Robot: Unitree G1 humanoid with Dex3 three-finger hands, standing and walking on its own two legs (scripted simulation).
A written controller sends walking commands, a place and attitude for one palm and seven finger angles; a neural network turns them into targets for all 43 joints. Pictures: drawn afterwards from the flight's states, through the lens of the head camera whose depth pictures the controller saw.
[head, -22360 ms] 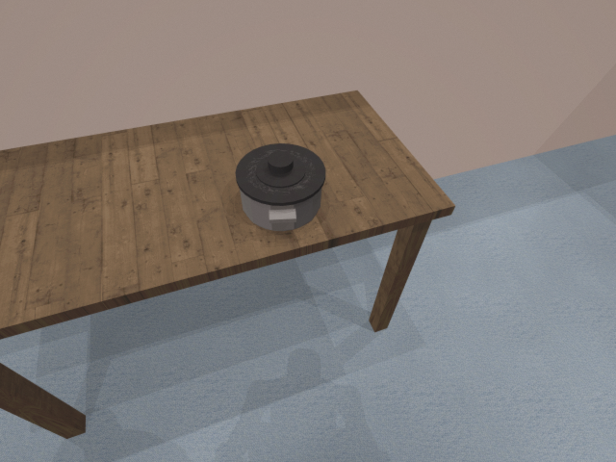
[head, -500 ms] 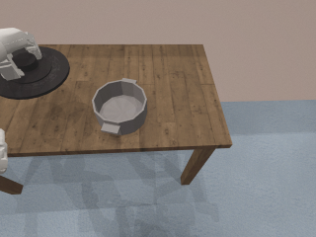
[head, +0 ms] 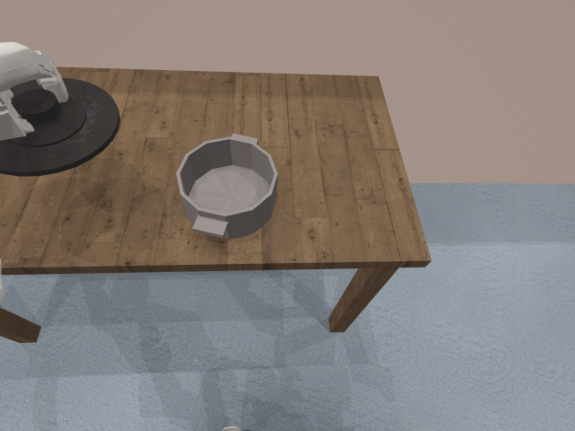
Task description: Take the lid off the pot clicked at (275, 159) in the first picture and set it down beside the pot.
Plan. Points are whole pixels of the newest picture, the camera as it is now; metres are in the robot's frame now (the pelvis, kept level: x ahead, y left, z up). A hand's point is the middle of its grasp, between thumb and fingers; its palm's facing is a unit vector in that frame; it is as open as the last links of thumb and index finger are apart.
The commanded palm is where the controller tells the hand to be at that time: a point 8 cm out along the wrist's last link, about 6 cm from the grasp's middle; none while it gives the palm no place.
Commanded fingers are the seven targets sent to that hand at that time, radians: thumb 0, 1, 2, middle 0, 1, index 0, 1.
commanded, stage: lower the lid onto the table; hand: left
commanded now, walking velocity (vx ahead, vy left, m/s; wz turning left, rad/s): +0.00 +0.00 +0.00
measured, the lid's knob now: (37, 106) +0.52 +0.31 +0.13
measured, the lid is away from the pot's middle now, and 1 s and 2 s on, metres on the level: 0.23 0.23 0.23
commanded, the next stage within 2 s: none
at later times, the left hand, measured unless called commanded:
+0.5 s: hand (38, 132) +0.49 +0.31 +0.11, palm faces -0.44 -0.09 -0.89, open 8.4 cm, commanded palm +0.54 +0.31 +0.17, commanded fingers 0.00 0.68 0.97 -1.09 -1.23 -0.61 -1.09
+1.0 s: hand (50, 151) +0.48 +0.31 +0.08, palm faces -0.47 -0.09 -0.88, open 8.4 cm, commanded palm +0.54 +0.31 +0.14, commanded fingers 0.00 0.68 0.97 -1.09 -1.23 -0.61 -1.09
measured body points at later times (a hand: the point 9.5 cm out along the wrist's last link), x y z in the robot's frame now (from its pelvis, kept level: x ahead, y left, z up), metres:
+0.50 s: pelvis +0.00 +0.00 +0.00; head +0.10 +0.02 +0.43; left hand +0.51 +0.31 +0.16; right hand -0.03 -0.28 -0.12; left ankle +0.00 +0.07 -0.73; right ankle -0.02 -0.15 -0.73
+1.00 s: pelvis +0.00 +0.00 -0.01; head +0.11 +0.02 +0.43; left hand +0.50 +0.31 +0.13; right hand -0.02 -0.28 -0.12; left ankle +0.00 +0.07 -0.73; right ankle -0.02 -0.15 -0.73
